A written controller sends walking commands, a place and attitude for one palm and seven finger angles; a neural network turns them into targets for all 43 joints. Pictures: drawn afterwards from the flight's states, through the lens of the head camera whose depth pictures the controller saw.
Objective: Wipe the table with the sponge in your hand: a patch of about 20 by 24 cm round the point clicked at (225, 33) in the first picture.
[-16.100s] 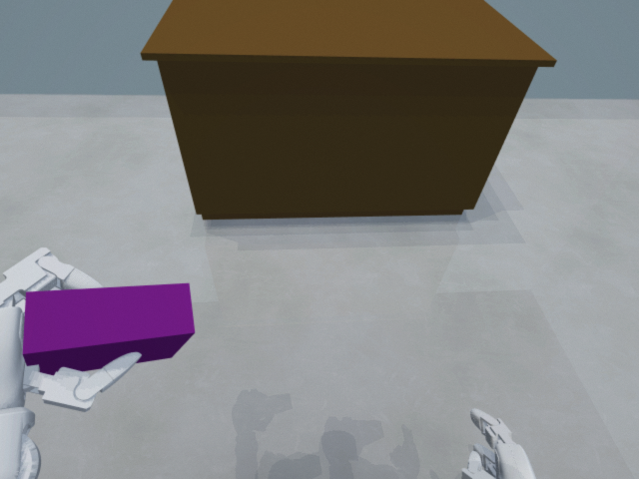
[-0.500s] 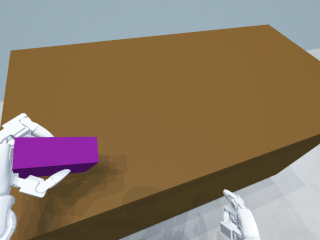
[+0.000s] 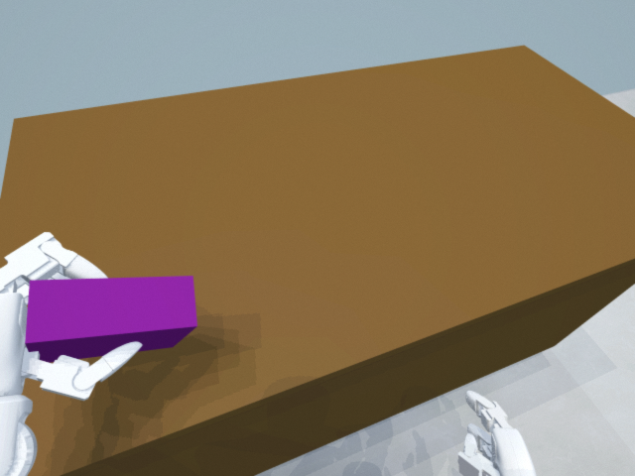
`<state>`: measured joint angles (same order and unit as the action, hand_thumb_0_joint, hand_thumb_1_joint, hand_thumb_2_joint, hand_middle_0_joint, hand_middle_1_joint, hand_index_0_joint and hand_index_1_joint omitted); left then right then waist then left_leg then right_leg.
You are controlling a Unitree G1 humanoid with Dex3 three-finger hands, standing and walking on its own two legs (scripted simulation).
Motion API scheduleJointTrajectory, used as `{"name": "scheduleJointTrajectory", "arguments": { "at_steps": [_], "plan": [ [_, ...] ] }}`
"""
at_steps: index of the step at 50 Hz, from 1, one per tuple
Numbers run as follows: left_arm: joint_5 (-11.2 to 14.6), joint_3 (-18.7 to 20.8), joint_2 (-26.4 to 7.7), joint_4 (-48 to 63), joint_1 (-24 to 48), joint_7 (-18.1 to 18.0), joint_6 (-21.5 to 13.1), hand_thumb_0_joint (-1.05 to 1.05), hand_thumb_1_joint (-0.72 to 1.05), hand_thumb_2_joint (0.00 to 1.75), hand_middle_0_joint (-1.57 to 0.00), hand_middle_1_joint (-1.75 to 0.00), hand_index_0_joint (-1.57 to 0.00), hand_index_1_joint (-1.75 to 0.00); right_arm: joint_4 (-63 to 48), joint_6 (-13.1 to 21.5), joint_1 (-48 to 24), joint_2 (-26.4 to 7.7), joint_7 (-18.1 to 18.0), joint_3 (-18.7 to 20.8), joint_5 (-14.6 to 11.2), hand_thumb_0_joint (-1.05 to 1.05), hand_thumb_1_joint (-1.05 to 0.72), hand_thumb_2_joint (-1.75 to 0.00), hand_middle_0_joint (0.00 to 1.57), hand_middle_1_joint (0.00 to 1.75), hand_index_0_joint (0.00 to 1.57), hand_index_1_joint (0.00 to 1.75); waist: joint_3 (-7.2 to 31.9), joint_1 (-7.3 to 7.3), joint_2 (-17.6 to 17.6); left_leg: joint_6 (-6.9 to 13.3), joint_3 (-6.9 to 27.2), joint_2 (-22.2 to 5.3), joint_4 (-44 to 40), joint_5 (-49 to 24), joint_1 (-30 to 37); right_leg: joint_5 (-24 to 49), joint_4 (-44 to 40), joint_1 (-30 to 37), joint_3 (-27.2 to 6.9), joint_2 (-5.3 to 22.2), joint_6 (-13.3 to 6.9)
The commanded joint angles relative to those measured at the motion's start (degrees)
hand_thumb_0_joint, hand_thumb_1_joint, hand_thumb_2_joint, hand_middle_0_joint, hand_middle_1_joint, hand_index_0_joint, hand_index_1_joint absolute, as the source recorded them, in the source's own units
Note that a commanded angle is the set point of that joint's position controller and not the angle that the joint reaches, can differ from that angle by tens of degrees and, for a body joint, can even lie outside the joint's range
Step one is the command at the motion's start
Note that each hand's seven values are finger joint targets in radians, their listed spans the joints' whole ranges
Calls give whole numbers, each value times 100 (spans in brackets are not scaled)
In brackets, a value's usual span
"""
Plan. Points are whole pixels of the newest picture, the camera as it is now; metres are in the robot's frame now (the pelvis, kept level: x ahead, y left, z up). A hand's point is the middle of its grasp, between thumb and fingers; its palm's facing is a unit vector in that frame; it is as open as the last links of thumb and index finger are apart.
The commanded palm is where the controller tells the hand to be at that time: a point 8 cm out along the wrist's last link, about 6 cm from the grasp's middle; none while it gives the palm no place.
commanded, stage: shuffle to correct the standing spot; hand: left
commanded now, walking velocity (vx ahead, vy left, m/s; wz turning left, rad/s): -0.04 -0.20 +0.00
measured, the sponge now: (138, 317) +0.24 +0.20 +0.13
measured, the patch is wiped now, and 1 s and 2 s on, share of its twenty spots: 0.00 0.00 0.00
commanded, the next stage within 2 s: none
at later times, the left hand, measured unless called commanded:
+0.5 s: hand (134, 306) +0.23 +0.19 +0.16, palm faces +0.30 -0.86 -0.41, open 9.4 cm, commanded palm +0.17 +0.24 +0.17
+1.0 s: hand (149, 317) +0.22 +0.18 +0.16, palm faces +0.30 -0.85 -0.43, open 9.4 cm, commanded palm +0.16 +0.22 +0.17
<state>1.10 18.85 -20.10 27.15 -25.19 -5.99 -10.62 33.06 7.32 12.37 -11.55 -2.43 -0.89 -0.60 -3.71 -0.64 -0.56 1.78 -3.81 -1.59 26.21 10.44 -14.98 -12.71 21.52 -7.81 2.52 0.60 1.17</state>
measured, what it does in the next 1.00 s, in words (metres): shifts its weight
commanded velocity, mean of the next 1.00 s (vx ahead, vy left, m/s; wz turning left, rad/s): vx -0.07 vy -0.19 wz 0.00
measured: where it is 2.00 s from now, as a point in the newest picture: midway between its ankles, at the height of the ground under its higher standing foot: outside the picture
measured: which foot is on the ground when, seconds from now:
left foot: down 0.00-1.00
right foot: down 0.00-1.00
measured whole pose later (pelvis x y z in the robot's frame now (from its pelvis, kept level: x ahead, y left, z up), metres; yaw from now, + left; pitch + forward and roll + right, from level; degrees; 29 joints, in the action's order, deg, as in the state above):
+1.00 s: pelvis +0.00 -0.06 -0.01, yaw +0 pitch +0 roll -2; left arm 4.9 22.6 -24.1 33.2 -27.7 -4.4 -9.2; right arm 31.3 4.9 12.0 -11.4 -2.4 1.1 -1.0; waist -4.9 0.3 -0.5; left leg -3.1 -1.2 -6.7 31.3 12.4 -18.6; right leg -15.9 27.6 -11.8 4.4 -4.4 -3.8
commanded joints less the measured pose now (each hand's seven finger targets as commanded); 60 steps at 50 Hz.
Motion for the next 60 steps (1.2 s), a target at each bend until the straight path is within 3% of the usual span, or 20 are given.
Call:
{"name": "scheduleJointTrajectory", "arguments": {
  "at_steps": [1,5,6,10,11,15,16,20,21,24,30,31,34,35,36,40,41,47,51,60],
  "plan": [
    [123,693,-948,1289,312,-139,-432,0,10,130,-120,-160,-120,-160,-867,288,-521,-679,-62,268,-3,0,-90,-90,20,30,20,30,964,-6,378,-37,624,-380,-495,-222,608,855,-321,-43,-384,313,-264],
    [163,954,-1185,1198,287,-117,-352,0,10,130,-120,-160,-120,-160,-925,255,-617,-665,-62,284,-53,0,-90,-90,20,30,20,30,865,-14,328,-113,603,-558,-610,-471,742,836,-233,-173,-299,216,-185],
    [219,701,-900,974,233,-54,-336,0,10,130,-120,-160,-120,-160,-902,214,-505,-659,-55,277,-26,0,-90,-90,20,30,20,30,825,18,304,-79,635,-565,-669,-388,698,775,-292,-183,-252,168,-171],
    [186,797,-1080,1152,501,-62,-287,0,10,130,-120,-160,-120,-160,-960,204,-626,-670,-26,302,-62,0,-90,-90,20,30,20,30,716,14,453,-111,599,-700,-738,-117,639,588,-229,-262,-278,146,-156],
    [233,550,-840,1086,465,-14,-282,0,10,130,-120,-160,-120,-160,-958,179,-526,-657,-16,291,-35,0,-90,-90,20,30,20,30,741,31,489,-70,653,-694,-775,-46,605,559,-262,-222,-205,109,-147],
    [199,901,-1273,1581,562,-65,-278,0,10,130,-120,-160,-120,-160,-1039,206,-631,-655,13,324,-51,0,-90,-90,20,30,20,30,923,-5,584,-81,583,-744,-562,-382,718,781,-160,-162,-264,161,-168],
    [259,623,-967,1545,485,-19,-284,0,10,130,-120,-160,-120,-160,-1045,177,-550,-630,24,308,-28,0,-90,-90,20,30,20,30,948,16,655,-48,601,-720,-568,-318,663,752,-202,-105,-208,140,-171],
    [261,1055,-1386,1811,308,-39,-284,0,10,130,-120,-160,-120,-160,-1083,177,-584,-645,21,370,-47,0,-90,-90,20,30,20,30,1029,-3,669,-83,526,-761,-247,-767,737,1071,-136,-171,-313,209,-210],
    [322,850,-1128,1654,203,2,-275,0,10,130,-120,-160,-120,-160,-1076,138,-488,-628,24,347,-15,0,-90,-90,20,30,20,30,1000,15,636,-52,539,-740,-253,-725,632,1052,-185,-118,-252,186,-200],
    [366,1025,-1267,1719,97,38,-271,0,10,130,-120,-160,-120,-160,-1113,127,-423,-672,0,451,-37,0,-90,-90,20,30,20,30,1120,7,615,-54,534,-796,45,-1258,733,1460,-112,-113,-371,269,-243],
    [399,1031,-1261,1497,-86,69,-142,0,10,130,-120,-160,-120,-160,-1083,75,-503,-686,-17,438,-83,0,-90,-90,20,30,20,30,1004,49,239,-95,428,-706,205,-923,632,1476,-99,-342,-473,325,-272],
    [429,880,-1100,1419,-111,90,-149,0,10,130,-120,-160,-120,-160,-1052,50,-424,-689,-14,429,-51,0,-90,-90,20,30,20,30,1047,64,221,-58,409,-676,218,-764,609,1385,-122,-358,-438,315,-271],
    [449,972,-1266,1647,74,80,-151,0,10,130,-120,-160,-120,-160,-1102,67,-432,-708,-35,485,-67,0,-90,-90,20,30,20,30,978,58,108,-86,440,-615,406,-599,496,1438,-94,-419,-593,456,-344],
    [421,1075,-1387,1685,31,30,-132,0,10,130,-120,-160,-120,-160,-1073,60,-557,-675,-47,446,-89,0,-90,-90,20,30,20,30,924,64,128,-87,391,-582,404,-409,572,1292,-147,-593,-680,473,-344],
    [450,894,-1186,1608,43,41,-150,0,10,130,-120,-160,-120,-160,-1038,34,-455,-671,-43,417,-47,0,-90,-90,20,30,20,30,914,87,136,-56,390,-545,420,-331,490,1168,-174,-575,-613,462,-344],
    [451,1114,-1443,1858,62,-20,-163,0,10,130,-120,-160,-120,-160,-1055,64,-566,-662,-61,437,-85,0,-90,-90,20,30,20,30,839,70,241,-72,457,-548,466,-264,510,1096,-122,-710,-761,530,-384],
    [463,974,-1258,1756,37,1,-186,0,10,130,-120,-160,-120,-160,-1016,46,-461,-666,-59,421,-45,0,-90,-90,20,30,20,30,822,87,223,-29,461,-562,412,-279,470,1029,-127,-683,-653,465,-357],
    [451,1124,-1392,1747,7,29,-205,0,10,130,-120,-160,-120,-160,-1065,68,-444,-701,-62,470,-39,0,-90,-90,20,30,20,30,751,59,470,6,624,-786,157,-297,246,926,1,-509,-528,302,-191],
    [460,970,-1212,1624,-168,41,-176,0,10,130,-120,-160,-120,-160,-1026,56,-408,-687,-30,412,-39,0,-90,-90,20,30,20,30,861,84,410,9,606,-775,116,-207,294,839,-7,-452,-421,281,-267],
    [433,1070,-1402,1989,-39,-13,-181,0,10,130,-120,-160,-120,-160,-1066,113,-512,-648,-30,399,-82,0,-90,-90,20,30,20,30,886,85,705,-1,809,-899,-134,-137,328,655,85,-378,-372,237,-327]
  ]
}}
